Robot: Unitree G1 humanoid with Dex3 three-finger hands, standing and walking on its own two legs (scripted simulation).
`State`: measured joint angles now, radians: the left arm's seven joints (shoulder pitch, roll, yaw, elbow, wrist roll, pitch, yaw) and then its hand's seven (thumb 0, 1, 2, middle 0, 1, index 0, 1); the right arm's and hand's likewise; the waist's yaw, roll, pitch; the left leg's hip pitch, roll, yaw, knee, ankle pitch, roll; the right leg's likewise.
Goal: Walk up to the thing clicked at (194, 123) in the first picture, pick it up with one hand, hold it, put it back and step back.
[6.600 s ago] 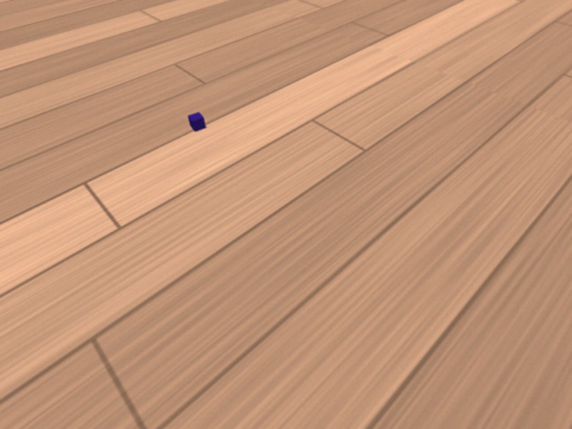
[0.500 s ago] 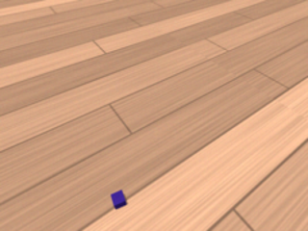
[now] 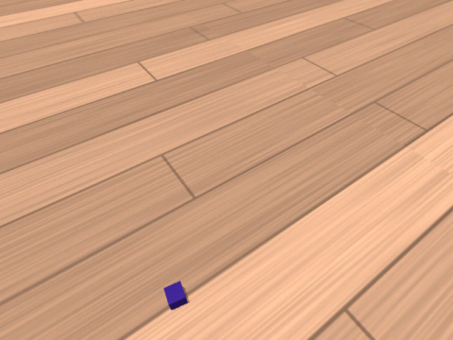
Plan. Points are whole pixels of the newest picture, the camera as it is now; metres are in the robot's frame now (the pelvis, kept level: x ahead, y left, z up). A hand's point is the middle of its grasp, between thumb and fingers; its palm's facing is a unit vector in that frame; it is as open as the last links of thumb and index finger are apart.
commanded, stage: walk up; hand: left
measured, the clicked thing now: (175, 295) +0.44 +0.23 -0.75
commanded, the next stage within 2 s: stand in 0.08 s
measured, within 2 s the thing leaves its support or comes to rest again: neither
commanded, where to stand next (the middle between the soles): +0.09 -0.01 m, yaw +1 degrees
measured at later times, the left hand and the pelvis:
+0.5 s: hand out of the picture +0.07 +0.25 -0.16, palm faces -0.02 -0.94 -0.34, open 7.4 cm; pelvis +0.00 +0.00 +0.00, yaw +1 degrees
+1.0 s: hand out of the picture +0.07 +0.26 -0.16, palm faces -0.01 -0.94 -0.33, open 7.4 cm; pelvis +0.01 +0.00 +0.00, yaw +1 degrees
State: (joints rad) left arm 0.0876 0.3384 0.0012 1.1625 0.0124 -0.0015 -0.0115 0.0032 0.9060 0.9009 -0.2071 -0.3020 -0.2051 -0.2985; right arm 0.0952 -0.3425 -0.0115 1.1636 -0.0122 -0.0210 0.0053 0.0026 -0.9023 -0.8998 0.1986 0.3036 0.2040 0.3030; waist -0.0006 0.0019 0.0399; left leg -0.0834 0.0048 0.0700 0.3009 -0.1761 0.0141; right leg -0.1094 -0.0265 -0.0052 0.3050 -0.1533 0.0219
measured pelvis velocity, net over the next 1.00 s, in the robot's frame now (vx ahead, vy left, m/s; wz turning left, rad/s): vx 0.01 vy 0.00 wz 0.02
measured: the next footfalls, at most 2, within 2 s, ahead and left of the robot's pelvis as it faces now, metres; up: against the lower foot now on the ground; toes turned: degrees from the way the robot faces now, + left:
none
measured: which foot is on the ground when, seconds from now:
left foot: down 0.00-1.00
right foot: down 0.00-1.00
